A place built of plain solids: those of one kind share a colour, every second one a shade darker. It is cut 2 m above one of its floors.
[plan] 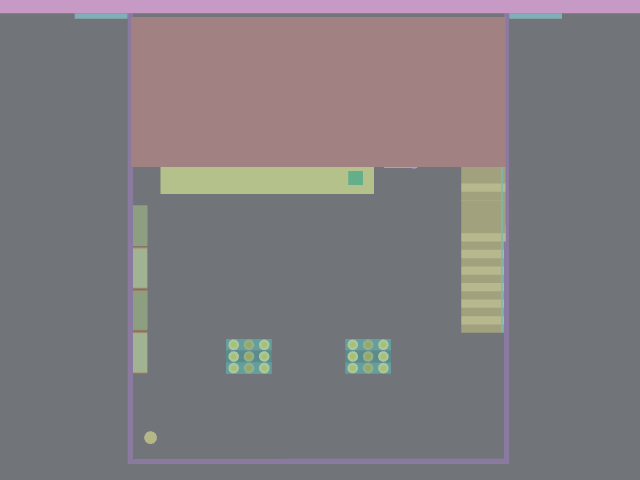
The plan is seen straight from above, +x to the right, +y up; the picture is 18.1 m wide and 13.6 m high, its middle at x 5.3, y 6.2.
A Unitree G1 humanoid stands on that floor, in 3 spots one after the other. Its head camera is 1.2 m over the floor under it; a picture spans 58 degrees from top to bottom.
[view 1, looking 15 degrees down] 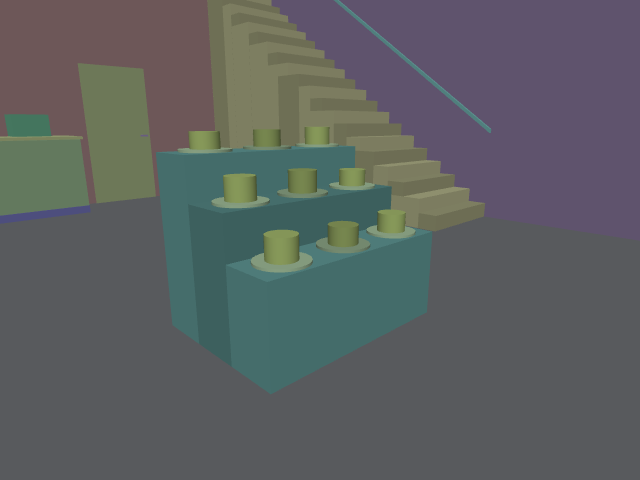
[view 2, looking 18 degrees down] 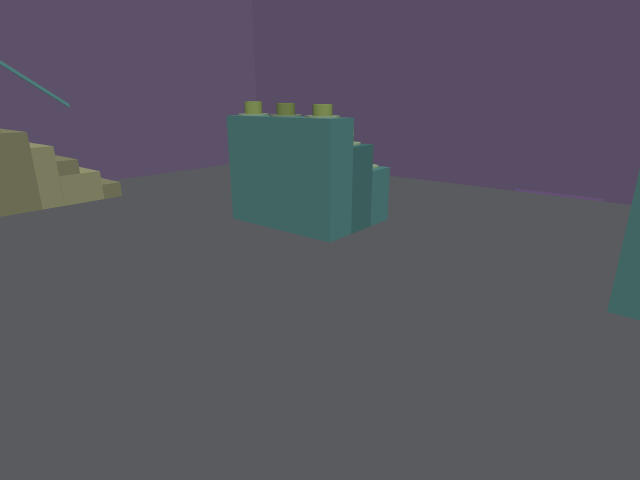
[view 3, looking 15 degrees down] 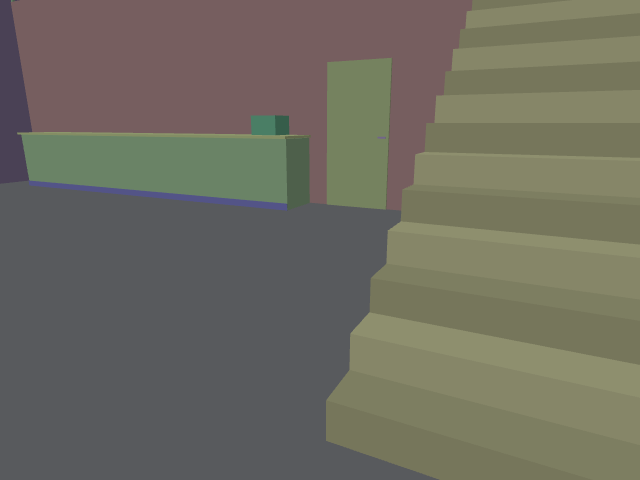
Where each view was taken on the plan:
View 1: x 4.97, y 1.00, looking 46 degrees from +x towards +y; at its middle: brim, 2.45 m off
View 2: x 3.81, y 6.26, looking -51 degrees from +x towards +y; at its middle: step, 3.88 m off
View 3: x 9.91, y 2.27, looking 116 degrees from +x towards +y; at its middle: ground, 4.64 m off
